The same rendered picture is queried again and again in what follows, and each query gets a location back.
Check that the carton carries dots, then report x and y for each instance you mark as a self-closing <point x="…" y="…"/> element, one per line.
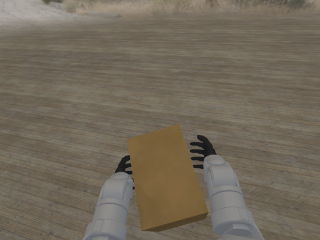
<point x="167" y="190"/>

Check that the robot left hand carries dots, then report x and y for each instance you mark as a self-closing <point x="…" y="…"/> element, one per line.
<point x="123" y="165"/>

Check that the robot right hand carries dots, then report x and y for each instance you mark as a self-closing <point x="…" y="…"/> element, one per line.
<point x="208" y="150"/>

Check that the robot right forearm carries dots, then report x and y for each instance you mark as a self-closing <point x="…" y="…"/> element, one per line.
<point x="229" y="211"/>

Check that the robot left forearm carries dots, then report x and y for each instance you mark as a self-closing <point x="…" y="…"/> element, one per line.
<point x="109" y="220"/>

